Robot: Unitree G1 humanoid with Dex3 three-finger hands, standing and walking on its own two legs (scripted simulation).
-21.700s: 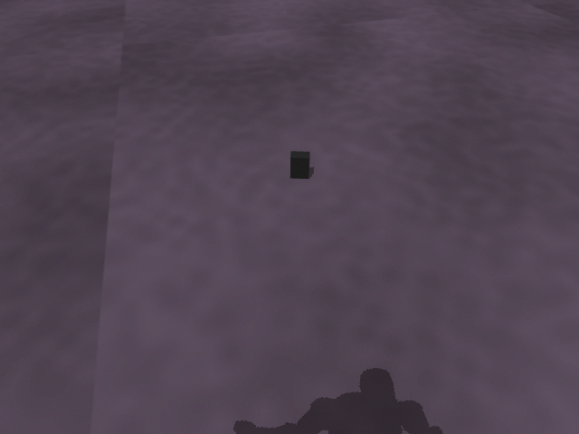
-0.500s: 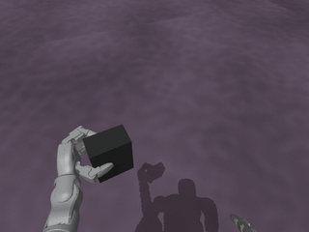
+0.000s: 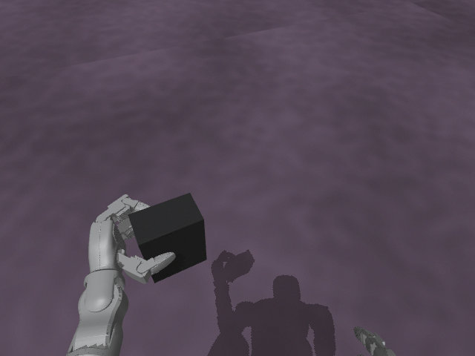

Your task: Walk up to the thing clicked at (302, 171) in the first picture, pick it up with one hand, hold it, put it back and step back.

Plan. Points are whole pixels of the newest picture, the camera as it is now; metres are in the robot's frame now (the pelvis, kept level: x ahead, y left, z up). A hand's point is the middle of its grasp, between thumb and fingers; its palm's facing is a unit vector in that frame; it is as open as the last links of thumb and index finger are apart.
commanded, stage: hold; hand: left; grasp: from the side
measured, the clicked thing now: (171, 239) +0.32 +0.13 +0.02
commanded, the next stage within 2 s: crouch in 0.04 s
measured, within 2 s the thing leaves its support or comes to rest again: neither
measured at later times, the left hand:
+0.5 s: hand (147, 254) +0.32 +0.19 -0.02, palm faces +0.26 -0.96 -0.01, open 9.9 cm
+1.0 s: hand (155, 292) +0.33 +0.22 -0.27, palm faces +0.34 -0.94 -0.04, open 10.0 cm
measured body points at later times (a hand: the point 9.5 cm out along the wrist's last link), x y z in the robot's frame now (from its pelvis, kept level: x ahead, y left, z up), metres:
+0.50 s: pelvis -0.01 +0.00 -0.02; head +0.07 +0.02 +0.42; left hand +0.30 +0.24 -0.02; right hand +0.13 -0.24 -0.13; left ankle +0.02 +0.13 -0.70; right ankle +0.00 -0.13 -0.70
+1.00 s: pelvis -0.06 +0.00 -0.23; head +0.12 +0.03 +0.19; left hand +0.31 +0.27 -0.26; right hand +0.08 -0.25 -0.36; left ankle +0.01 +0.13 -0.70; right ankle +0.00 -0.13 -0.70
